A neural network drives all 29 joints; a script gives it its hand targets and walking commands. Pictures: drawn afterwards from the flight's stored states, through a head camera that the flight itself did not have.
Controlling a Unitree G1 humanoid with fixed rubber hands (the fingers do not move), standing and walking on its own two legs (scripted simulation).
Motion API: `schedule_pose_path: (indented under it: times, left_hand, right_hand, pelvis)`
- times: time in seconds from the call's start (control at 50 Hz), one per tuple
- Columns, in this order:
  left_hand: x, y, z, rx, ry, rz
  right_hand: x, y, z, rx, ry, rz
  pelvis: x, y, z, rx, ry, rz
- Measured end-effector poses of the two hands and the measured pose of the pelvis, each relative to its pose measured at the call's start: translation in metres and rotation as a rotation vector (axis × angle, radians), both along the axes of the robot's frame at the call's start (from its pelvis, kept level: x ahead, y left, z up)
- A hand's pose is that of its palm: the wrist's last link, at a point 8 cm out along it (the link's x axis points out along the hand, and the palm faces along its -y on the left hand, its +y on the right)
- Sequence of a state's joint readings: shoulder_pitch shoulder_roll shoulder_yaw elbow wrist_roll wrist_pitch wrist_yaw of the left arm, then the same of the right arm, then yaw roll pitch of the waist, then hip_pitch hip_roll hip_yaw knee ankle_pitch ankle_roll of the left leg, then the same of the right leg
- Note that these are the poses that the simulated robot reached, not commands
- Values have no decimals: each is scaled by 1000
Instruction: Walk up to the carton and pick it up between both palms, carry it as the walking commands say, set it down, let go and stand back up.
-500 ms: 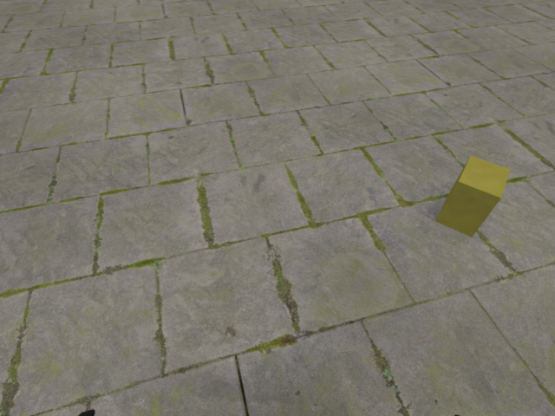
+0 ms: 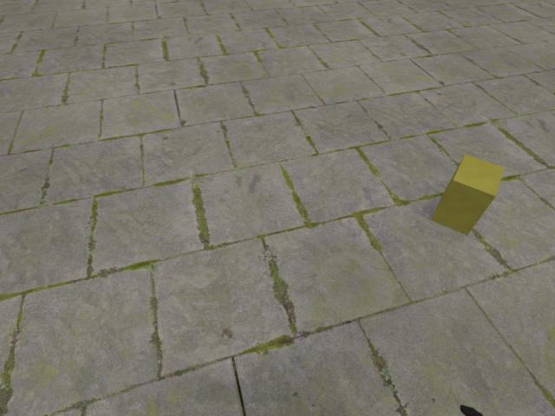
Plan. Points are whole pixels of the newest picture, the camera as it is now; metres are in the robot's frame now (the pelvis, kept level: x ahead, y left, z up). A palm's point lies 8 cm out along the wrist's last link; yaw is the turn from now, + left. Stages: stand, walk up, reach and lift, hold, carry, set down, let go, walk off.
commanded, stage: walk up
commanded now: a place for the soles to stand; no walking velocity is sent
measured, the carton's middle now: (466, 195) +1.19 -0.90 -0.64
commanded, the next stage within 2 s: none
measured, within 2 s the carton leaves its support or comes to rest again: neither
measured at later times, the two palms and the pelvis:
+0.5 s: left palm (165, 331) +0.29 +0.20 -0.09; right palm out of the picture +0.10 -0.44 -0.10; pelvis +0.12 -0.10 -0.02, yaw -17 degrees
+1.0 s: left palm (298, 202) +0.58 -0.04 -0.07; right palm out of the picture +0.13 -0.55 -0.11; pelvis +0.27 -0.23 -0.02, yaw -32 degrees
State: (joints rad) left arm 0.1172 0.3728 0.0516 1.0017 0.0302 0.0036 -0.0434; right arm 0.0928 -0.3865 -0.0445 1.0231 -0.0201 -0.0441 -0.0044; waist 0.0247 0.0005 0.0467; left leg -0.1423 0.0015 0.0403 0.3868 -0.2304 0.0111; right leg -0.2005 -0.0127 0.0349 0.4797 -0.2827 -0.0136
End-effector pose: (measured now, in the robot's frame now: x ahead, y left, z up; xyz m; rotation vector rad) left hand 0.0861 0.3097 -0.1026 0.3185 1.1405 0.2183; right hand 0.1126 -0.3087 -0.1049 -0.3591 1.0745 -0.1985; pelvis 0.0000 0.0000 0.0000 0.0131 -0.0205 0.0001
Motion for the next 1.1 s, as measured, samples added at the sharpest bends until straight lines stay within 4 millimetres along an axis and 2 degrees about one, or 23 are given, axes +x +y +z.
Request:
schedule_pose_path:
  times: [0.08, 0.18, 0.24, 0.28, 0.34, 0.44, 0.52, 0.56, 0.62, 0.74, 0.82, 0.88, 0.92, 0.96, 1.02, 1.1]
  left_hand:
    - [34, -3, 6, 11, -12, -116]
    - [97, -24, 23, 25, -66, -231]
    - [140, -45, 30, 56, -123, -292]
    - [162, -57, 30, 84, -181, -305]
    - [172, -75, 27, 75, -185, -298]
    - [186, -103, 18, 26, -141, -315]
    - [213, -117, 3, -17, -118, -348]
    - [235, -128, -6, -27, -109, -378]
    - [277, -157, -9, -41, -110, -457]
    - [368, -220, 8, -71, -153, -593]
    - [429, -275, 23, -65, -204, -689]
    - [471, -320, 31, -48, -267, -747]
    - [490, -340, 33, -30, -322, -753]
    - [494, -349, 34, -22, -329, -733]
    - [487, -351, 32, -8, -280, -694]
    - [475, -345, 25, 6, -209, -654]
  right_hand:
    - [-18, -39, 11, -67, -82, -79]
    - [-51, -98, 19, -147, -78, -173]
    - [-60, -131, 12, -170, -64, -218]
    - [-60, -146, 3, -170, -46, -234]
    - [-42, -148, -1, -129, -65, -241]
    - [-17, -136, 3, -71, -54, -216]
    - [-7, -136, 11, -91, -47, -236]
    - [-10, -141, 16, -130, -62, -264]
    - [-24, -150, 27, -166, -56, -347]
    - [-39, -170, 41, -185, -1, -452]
    - [-45, -186, 35, -163, 54, -503]
    - [-46, -204, 19, -138, 97, -542]
    - [-39, -216, 6, -113, 117, -560]
    - [-17, -227, 0, -87, 93, -564]
    - [29, -243, -3, -56, 19, -538]
    - [83, -261, -3, -24, -36, -491]
  pelvis:
    - [5, -8, -6, 27, 10, -75]
    - [24, -30, -11, 35, 3, -158]
    - [42, -52, -21, 23, 4, -190]
    - [50, -66, -30, 4, -1, -206]
    - [64, -79, -29, -19, -9, -247]
    - [94, -92, -19, -28, -9, -281]
    - [123, -97, -19, -23, -10, -309]
    - [139, -101, -24, -8, -7, -335]
    - [158, -110, -21, 19, -10, -382]
    - [195, -136, -11, 26, -3, -454]
    - [220, -161, -11, 19, 10, -496]
    - [239, -189, -19, 13, 19, -517]
    - [248, -207, -26, 2, 14, -532]
    - [258, -219, -26, -1, 4, -553]
    - [276, -235, -21, -9, -3, -570]
    - [302, -251, -17, -16, 0, -577]
